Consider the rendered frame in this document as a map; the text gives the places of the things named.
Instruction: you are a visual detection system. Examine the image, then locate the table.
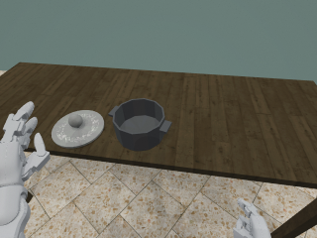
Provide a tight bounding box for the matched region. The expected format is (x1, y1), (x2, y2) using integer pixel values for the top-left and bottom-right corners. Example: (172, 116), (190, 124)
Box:
(0, 62), (317, 238)

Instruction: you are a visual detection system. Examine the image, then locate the lid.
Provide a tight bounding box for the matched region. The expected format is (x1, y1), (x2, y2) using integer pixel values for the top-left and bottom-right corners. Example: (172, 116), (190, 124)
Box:
(52, 110), (105, 149)

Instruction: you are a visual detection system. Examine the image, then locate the pot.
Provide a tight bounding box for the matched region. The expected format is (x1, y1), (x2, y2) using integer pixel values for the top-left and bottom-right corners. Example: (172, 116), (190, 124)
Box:
(108, 98), (172, 152)

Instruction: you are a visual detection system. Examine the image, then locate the knob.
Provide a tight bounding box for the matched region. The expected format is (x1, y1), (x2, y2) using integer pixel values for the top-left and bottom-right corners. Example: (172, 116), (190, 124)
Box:
(68, 114), (83, 128)

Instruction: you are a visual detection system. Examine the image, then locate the right robot hand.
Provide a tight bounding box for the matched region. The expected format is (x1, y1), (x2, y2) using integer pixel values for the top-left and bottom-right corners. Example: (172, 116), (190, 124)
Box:
(233, 198), (271, 238)

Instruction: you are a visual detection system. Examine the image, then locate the robot left forearm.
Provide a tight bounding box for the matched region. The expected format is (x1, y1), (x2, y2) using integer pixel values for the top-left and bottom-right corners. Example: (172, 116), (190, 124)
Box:
(0, 184), (31, 238)

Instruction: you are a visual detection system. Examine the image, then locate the left robot hand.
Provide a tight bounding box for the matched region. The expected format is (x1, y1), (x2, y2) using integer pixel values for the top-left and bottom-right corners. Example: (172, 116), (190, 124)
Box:
(0, 101), (51, 187)

